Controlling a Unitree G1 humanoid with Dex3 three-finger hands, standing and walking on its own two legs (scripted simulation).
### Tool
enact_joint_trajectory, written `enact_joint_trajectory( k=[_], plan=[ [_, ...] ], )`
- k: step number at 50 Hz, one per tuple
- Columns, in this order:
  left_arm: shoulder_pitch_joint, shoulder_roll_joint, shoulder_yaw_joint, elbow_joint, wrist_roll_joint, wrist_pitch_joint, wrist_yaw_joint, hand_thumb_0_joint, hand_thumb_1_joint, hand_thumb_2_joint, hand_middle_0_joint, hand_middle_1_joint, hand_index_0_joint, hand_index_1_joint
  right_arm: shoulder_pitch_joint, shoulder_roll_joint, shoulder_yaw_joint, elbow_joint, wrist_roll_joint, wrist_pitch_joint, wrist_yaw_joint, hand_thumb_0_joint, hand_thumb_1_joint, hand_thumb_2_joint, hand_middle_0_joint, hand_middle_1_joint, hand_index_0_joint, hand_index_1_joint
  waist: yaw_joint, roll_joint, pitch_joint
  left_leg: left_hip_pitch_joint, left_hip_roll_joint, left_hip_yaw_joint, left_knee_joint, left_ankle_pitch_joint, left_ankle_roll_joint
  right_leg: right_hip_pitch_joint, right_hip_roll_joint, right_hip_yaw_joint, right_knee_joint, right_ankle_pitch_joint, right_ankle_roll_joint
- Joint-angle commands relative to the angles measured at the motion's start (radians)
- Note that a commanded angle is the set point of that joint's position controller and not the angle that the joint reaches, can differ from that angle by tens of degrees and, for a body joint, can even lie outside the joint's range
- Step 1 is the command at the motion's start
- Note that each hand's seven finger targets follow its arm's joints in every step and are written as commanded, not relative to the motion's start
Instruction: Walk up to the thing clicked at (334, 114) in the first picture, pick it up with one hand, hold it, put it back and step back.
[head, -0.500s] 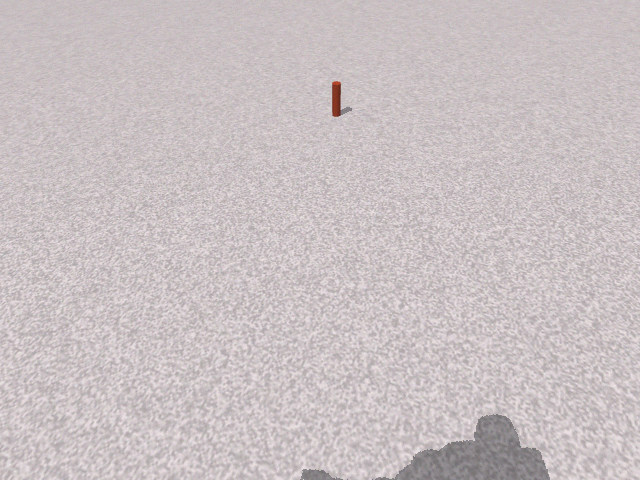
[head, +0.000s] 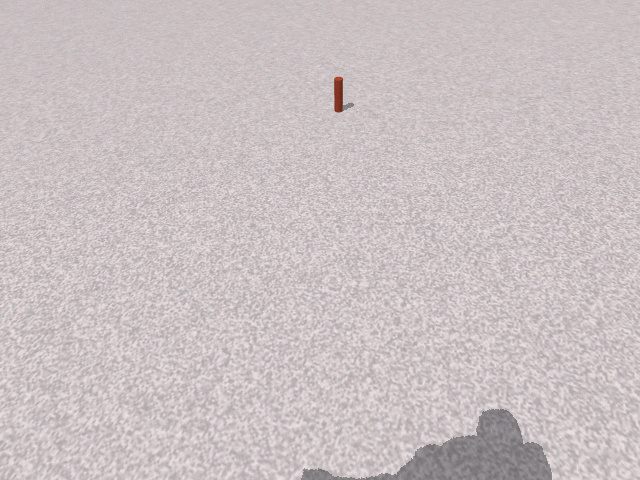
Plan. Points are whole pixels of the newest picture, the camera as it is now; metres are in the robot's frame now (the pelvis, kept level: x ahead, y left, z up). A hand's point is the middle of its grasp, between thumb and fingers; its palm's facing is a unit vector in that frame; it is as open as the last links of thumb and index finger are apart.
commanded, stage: stand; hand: left
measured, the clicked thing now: (338, 95) +2.26 -0.08 -0.68
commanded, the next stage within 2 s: walk up in 0.62 s
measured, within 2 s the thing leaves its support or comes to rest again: neither
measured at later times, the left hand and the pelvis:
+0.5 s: hand out of the picture +0.08 +0.25 -0.15, palm faces -0.02 -0.94 -0.34, open 7.4 cm; pelvis +0.00 +0.00 +0.00, yaw +0 degrees
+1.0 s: hand (190, 441) +0.22 +0.22 -0.13, palm faces -0.08 -0.89 -0.45, open 7.4 cm; pelvis +0.10 -0.09 -0.03, yaw -5 degrees
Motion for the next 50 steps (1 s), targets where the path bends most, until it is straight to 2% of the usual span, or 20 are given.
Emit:
enact_joint_trajectory(
  k=[1,5,11,22,30,31,32,33,34,35,36,37,38,39,42,45,47,48,49,50],
  plan=[
    [-0.045,0.216,0.038,-0.06,-0.007,-0.021,0.02,0.0,0.9,0.9,-0.2,-0.3,-0.2,-0.3,-0.039,-0.204,-0.034,-0.06,0.0,-0.028,-0.015,0.0,-0.9,-0.9,0.2,0.3,0.2,0.3,-0.005,-0.027,-0.103,0.041,0.122,-0.09,-0.025,0.228,0.036,0.016,-0.125,0.087,-0.038,0.226,-0.03],
    [-0.048,0.218,0.038,-0.063,-0.005,-0.018,0.022,0.0,0.9,0.9,-0.2,-0.3,-0.2,-0.3,-0.044,-0.207,-0.038,-0.061,0.0,-0.025,-0.017,0.0,-0.9,-0.9,0.2,0.3,0.2,0.3,-0.007,-0.024,-0.098,0.05,0.125,-0.088,-0.019,0.238,0.033,0.012,-0.125,0.085,-0.038,0.235,-0.031],
    [-0.043,0.22,0.039,-0.06,-0.006,-0.017,0.022,0.0,0.9,0.9,-0.2,-0.3,-0.2,-0.3,-0.045,-0.202,-0.034,-0.06,-0.001,-0.023,-0.015,0.0,-0.9,-0.9,0.2,0.3,0.2,0.3,-0.007,-0.019,-0.07,0.028,0.12,-0.089,-0.042,0.159,0.031,-0.001,-0.121,0.089,-0.057,0.167,-0.028],
    [-0.043,0.219,0.041,-0.063,-0.005,-0.02,0.021,0.0,0.9,0.9,-0.2,-0.3,-0.2,-0.3,-0.042,-0.21,-0.037,-0.063,0.001,-0.023,-0.014,0.0,-0.9,-0.9,0.2,0.3,0.2,0.3,-0.007,-0.019,-0.107,0.044,0.124,-0.086,-0.034,0.205,0.034,0.039,-0.129,0.087,-0.05,0.225,-0.033],
    [-0.035,0.219,0.041,-0.063,-0.005,-0.02,0.022,0.0,0.9,0.9,-0.2,-0.3,-0.2,-0.3,-0.039,-0.209,-0.035,-0.064,0.0,-0.024,-0.015,0.0,-0.9,-0.9,0.2,0.3,0.2,0.3,-0.005,-0.024,-0.08,0.048,0.126,-0.091,-0.035,0.205,0.034,0.01,-0.124,0.084,-0.058,0.205,-0.028],
    [0.007,0.355,0.117,-0.146,0.019,-0.035,-0.023,0.0,0.9,0.9,-0.2,-0.3,-0.2,-0.3,0.037,-0.339,-0.117,-0.133,-0.025,-0.054,0.012,0.0,-0.9,-0.9,0.2,0.3,0.2,0.3,-0.017,-0.041,-0.212,0.073,0.122,-0.105,0.07,-0.405,0.109,-0.04,-0.085,0.125,0.051,-0.354,-0.068],
    [-0.03,0.331,0.116,-0.154,0.027,-0.032,-0.04,0.0,0.9,0.9,-0.2,-0.3,-0.2,-0.3,0.02,-0.343,-0.125,-0.128,-0.035,-0.058,0.027,0.0,-0.9,-0.9,0.2,0.3,0.2,0.3,-0.024,0.007,-0.11,0.031,0.138,-0.139,0.057,-0.553,0.124,-0.209,-0.093,0.141,0.102,-0.489,-0.076],
    [-0.095,0.301,0.111,-0.178,0.027,-0.03,-0.05,0.0,0.9,0.9,-0.2,-0.3,-0.2,-0.3,0.046,-0.343,-0.131,-0.127,-0.039,-0.059,0.033,0.0,-0.9,-0.9,0.2,0.3,0.2,0.3,-0.053,0.047,-0.04,0.063,0.166,-0.185,0.007,-0.618,0.144,-0.374,-0.076,0.114,0.155,-0.483,-0.067],
    [-0.146,0.265,0.107,-0.21,0.03,-0.032,-0.06,0.0,0.9,0.9,-0.2,-0.3,-0.2,-0.3,0.1,-0.349,-0.143,-0.125,-0.032,-0.063,0.035,0.0,-0.9,-0.9,0.2,0.3,0.2,0.3,-0.087,0.095,-0.009,0.133,0.246,-0.287,-0.075,-0.676,0.189,-0.514,-0.047,0.059,0.274,-0.401,-0.05],
    [-0.223,0.251,0.101,-0.244,0.031,-0.036,-0.063,0.0,0.9,0.9,-0.2,-0.3,-0.2,-0.3,0.142,-0.37,-0.156,-0.124,-0.033,-0.071,0.034,0.0,-0.9,-0.9,0.2,0.3,0.2,0.3,-0.131,0.17,0.059,0.156,0.396,-0.442,-0.208,-0.647,0.252,-0.664,-0.043,0.018,0.482,-0.285,-0.028],
    [-0.238,0.269,0.103,-0.259,0.031,-0.041,-0.066,0.0,0.9,0.9,-0.2,-0.3,-0.2,-0.3,0.128,-0.392,-0.164,-0.142,-0.03,-0.081,0.032,0.0,-0.9,-0.9,0.2,0.3,0.2,0.3,-0.122,0.106,0.08,0.152,0.462,-0.495,-0.246,-0.588,0.278,-0.69,-0.087,0.1,0.526,-0.278,-0.025],
    [-0.201,0.288,0.102,-0.255,0.023,-0.048,-0.071,0.0,0.9,0.9,-0.2,-0.3,-0.2,-0.3,0.097,-0.391,-0.166,-0.159,-0.027,-0.087,0.033,0.0,-0.9,-0.9,0.2,0.3,0.2,0.3,-0.095,0.083,0.069,0.182,0.464,-0.474,-0.247,-0.508,0.281,-0.661,-0.115,0.114,0.493,-0.277,-0.022],
    [-0.167,0.301,0.103,-0.243,0.02,-0.054,-0.079,0.0,0.9,0.9,-0.2,-0.3,-0.2,-0.3,0.094,-0.366,-0.161,-0.168,-0.027,-0.09,0.034,0.0,-0.9,-0.9,0.2,0.3,0.2,0.3,-0.077,0.05,0.036,0.194,0.418,-0.43,-0.238,-0.487,0.269,-0.635,-0.125,0.116,0.498,-0.265,-0.016],
    [-0.136,0.301,0.108,-0.235,0.017,-0.054,-0.088,0.0,0.9,0.9,-0.2,-0.3,-0.2,-0.3,0.062,-0.358,-0.156,-0.183,-0.032,-0.091,0.037,0.0,-0.9,-0.9,0.2,0.3,0.2,0.3,-0.057,0.058,0.021,0.166,0.375,-0.345,-0.232,-0.485,0.25,-0.591,-0.129,0.092,0.472,-0.259,-0.006],
    [-0.008,0.298,0.115,-0.212,0.01,-0.038,-0.111,0.0,0.9,0.9,-0.2,-0.3,-0.2,-0.3,-0.071,-0.373,-0.162,-0.225,-0.033,-0.093,0.049,0.0,-0.9,-0.9,0.2,0.3,0.2,0.3,0.026,0.178,0.001,-0.033,0.299,-0.153,-0.211,-0.475,0.188,-0.337,-0.123,0.018,0.391,-0.166,0.001],
    [0.042,0.297,0.125,-0.194,0.01,-0.037,-0.11,0.0,0.9,0.9,-0.2,-0.3,-0.2,-0.3,-0.082,-0.356,-0.152,-0.227,-0.035,-0.083,0.058,0.0,-0.9,-0.9,0.2,0.3,0.2,0.3,0.047,0.143,0.002,-0.183,0.213,-0.013,-0.111,-0.455,0.153,-0.119,-0.083,-0.075,0.285,-0.05,0.013],
    [0.173,0.316,0.14,-0.149,0.012,-0.046,-0.095,0.0,0.9,0.9,-0.2,-0.3,-0.2,-0.3,-0.104,-0.335,-0.142,-0.228,-0.033,-0.072,0.058,0.0,-0.9,-0.9,0.2,0.3,0.2,0.3,0.121,0.005,-0.031,-0.311,0.16,0.065,0.115,-0.473,0.129,0.104,-0.04,-0.138,0.209,0.026,0.005],
    [0.302,0.363,0.16,-0.108,0.016,-0.059,-0.079,0.0,0.9,0.9,-0.2,-0.3,-0.2,-0.3,-0.08,-0.293,-0.124,-0.228,-0.038,-0.069,0.058,0.0,-0.9,-0.9,0.2,0.3,0.2,0.3,0.176,-0.166,-0.103,-0.442,0.085,0.13,0.434,-0.374,0.107,0.315,-0.011,-0.116,0.188,-0.066,-0.013],
    [0.441,0.45,0.191,-0.091,0.023,-0.067,-0.056,0.0,0.9,0.9,-0.2,-0.3,-0.2,-0.3,-0.074,-0.202,-0.092,-0.256,-0.034,-0.071,0.062,0.0,-0.9,-0.9,0.2,0.3,0.2,0.3,0.239,-0.421,-0.118,-0.647,-0.016,0.118,0.772,-0.472,0.077,0.404,-0.133,0.154,0.05,-0.363,-0.049],
    [0.372,0.498,0.186,-0.144,0.027,-0.077,-0.047,0.0,0.9,0.9,-0.2,-0.3,-0.2,-0.3,-0.061,-0.211,-0.09,-0.278,-0.01,-0.068,0.061,0.0,-0.9,-0.9,0.2,0.3,0.2,0.3,0.187,-0.38,-0.087,-0.711,-0.059,-0.014,0.927,-0.404,0.035,0.264,-0.368,0.64,-0.238,-0.717,-0.135]
  ],
)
